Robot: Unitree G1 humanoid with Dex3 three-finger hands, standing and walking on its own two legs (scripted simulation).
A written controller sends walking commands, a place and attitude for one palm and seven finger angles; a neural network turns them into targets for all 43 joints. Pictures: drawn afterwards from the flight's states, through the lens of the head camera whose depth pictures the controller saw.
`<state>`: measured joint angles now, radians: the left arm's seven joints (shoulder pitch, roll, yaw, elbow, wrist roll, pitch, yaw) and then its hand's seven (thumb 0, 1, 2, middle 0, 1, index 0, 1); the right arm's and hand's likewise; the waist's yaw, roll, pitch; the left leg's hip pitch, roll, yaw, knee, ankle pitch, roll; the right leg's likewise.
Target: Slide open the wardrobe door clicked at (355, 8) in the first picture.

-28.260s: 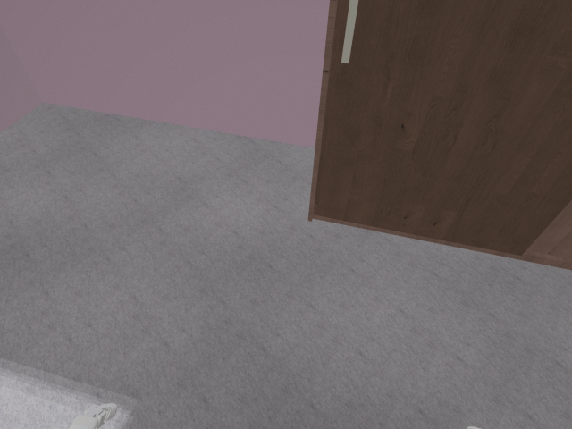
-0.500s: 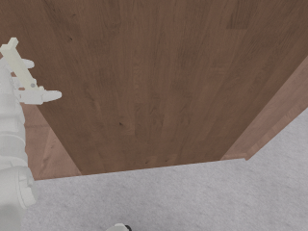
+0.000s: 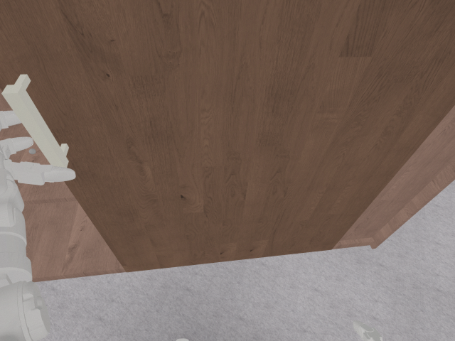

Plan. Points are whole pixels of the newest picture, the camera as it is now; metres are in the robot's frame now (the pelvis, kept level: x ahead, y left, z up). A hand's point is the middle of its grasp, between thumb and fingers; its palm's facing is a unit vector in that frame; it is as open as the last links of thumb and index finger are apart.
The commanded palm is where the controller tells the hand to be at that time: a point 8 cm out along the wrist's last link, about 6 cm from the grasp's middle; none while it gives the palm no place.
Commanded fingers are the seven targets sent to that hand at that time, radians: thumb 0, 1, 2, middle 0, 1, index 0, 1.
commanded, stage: slip the hand off the handle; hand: left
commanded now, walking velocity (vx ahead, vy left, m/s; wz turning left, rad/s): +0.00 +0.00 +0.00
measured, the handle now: (43, 125) +0.44 +0.35 +0.13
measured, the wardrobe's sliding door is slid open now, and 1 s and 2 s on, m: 0.66 0.66 0.66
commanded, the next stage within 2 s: draw the hand back to the body in 1.08 s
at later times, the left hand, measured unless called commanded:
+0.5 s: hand out of the picture +0.37 +0.41 +0.12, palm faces +0.52 -0.81 -0.27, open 14.6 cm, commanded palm +0.32 +0.43 +0.12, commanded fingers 0.00 -0.55 0.20 -0.25 -1.15 -0.25 -1.15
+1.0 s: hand out of the picture +0.28 +0.38 +0.11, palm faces +0.53 -0.81 -0.24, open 14.6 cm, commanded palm +0.23 +0.41 +0.12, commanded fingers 0.00 -0.55 0.20 -0.25 -1.15 -0.25 -1.15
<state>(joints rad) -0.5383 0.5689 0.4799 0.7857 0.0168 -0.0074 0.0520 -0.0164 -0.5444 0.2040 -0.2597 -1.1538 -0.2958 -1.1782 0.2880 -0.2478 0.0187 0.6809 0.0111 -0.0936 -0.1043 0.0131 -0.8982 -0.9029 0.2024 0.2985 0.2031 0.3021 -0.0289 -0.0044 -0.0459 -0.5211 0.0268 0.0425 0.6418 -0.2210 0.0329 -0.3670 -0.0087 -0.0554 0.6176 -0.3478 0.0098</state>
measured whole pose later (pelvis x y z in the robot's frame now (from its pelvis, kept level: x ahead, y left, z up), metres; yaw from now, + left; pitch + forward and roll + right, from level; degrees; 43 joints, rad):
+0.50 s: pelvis +0.02 -0.01 +0.00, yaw +0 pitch +9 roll -2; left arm -0.46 0.75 0.64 0.86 -0.01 -0.10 -0.17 -0.02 -0.54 0.20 -0.25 -1.15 -0.25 -1.15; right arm 0.36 -0.27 -0.01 0.67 0.02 -0.02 -0.11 0.01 -0.90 -0.90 0.20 0.30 0.20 0.30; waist -0.03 0.01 -0.07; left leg -0.59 0.05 0.03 0.70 -0.27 0.02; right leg -0.42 0.02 -0.06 0.64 -0.38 -0.01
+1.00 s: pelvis +0.00 +0.00 +0.00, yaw +1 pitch +4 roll -2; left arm -0.15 0.55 0.55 0.44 -0.12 0.04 -0.11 -0.02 -0.55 0.20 -0.26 -1.15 -0.25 -1.15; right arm 0.25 -0.24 0.03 0.62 0.05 -0.13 -0.14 0.01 -0.90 -0.90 0.20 0.30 0.20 0.30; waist 0.03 0.02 -0.08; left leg -0.49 0.02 0.02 0.66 -0.24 0.03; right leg -0.32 -0.01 -0.08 0.62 -0.36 0.00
